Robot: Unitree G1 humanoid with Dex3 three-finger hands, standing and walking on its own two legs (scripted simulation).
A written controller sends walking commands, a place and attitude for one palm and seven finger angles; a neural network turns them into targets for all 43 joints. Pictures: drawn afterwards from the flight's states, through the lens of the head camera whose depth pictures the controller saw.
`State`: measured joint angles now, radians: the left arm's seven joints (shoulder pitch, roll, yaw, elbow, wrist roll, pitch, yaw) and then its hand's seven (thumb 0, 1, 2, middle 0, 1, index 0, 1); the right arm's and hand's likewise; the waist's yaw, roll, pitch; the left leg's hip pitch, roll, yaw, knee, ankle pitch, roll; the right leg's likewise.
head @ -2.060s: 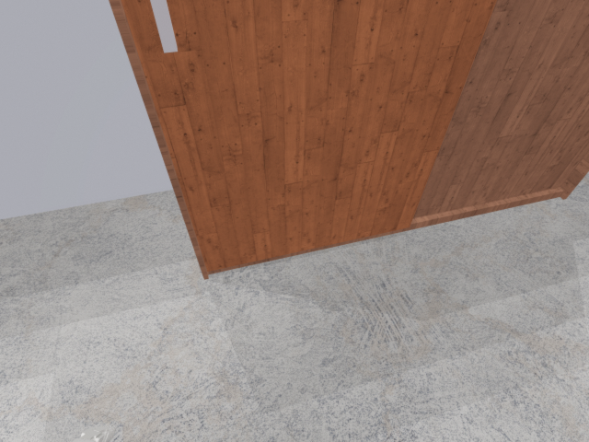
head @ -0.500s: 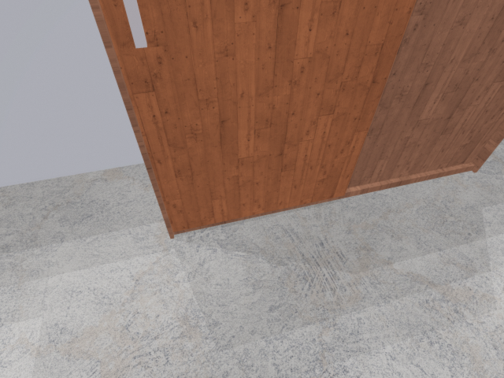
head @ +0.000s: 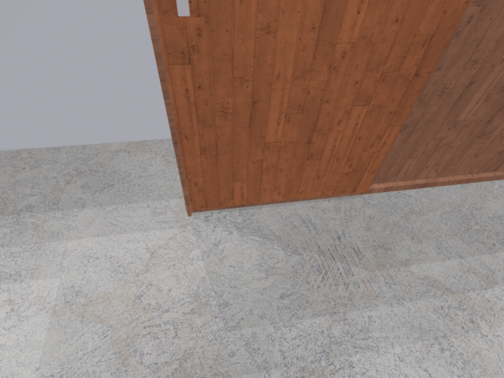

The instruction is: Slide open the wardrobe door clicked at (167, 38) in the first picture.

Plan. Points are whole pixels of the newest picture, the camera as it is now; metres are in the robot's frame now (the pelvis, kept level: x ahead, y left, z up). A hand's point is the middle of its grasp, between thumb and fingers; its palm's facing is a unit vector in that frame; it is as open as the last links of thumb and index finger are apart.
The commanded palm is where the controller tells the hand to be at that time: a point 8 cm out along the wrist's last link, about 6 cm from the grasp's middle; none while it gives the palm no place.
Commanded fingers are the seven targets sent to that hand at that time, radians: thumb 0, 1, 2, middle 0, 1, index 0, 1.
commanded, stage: turn to face it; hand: left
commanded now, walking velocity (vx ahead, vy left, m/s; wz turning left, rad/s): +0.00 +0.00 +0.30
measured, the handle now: out of the picture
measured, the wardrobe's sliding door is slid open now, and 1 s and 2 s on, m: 0.00 0.00 0.00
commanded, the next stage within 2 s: take the last steps up to it in 0.22 s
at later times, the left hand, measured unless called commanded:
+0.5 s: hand out of the picture -0.04 +0.14 -0.15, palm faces +0.21 -0.95 -0.24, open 7.4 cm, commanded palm none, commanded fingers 0.00 0.90 0.90 -0.20 -0.30 -0.20 -0.30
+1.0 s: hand out of the picture +0.07 +0.19 -0.16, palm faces +0.19 -0.97 -0.16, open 7.4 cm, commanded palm none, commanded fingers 0.00 0.90 0.90 -0.20 -0.30 -0.20 -0.30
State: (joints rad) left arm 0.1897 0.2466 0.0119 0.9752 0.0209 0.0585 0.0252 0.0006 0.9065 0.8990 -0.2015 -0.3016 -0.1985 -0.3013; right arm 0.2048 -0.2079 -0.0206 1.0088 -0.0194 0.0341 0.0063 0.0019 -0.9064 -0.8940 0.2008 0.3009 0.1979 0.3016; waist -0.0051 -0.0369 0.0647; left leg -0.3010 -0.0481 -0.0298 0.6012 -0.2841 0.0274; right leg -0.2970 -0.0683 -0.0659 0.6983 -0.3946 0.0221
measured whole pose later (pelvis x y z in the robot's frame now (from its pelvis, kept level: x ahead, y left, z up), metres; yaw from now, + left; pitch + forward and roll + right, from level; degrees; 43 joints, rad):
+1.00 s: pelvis +0.09 +0.01 +0.01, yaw +9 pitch +0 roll +1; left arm 0.29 0.19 0.06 1.07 0.04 0.02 -0.02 0.00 0.91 0.90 -0.20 -0.30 -0.19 -0.30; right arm 0.40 -0.13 -0.04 1.11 -0.02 -0.06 -0.03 -0.01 -0.93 -0.89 0.20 0.30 0.20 0.30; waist 0.00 -0.05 0.02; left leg -0.01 0.03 0.14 0.32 -0.30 0.00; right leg -0.56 -0.12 -0.08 0.92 -0.20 0.03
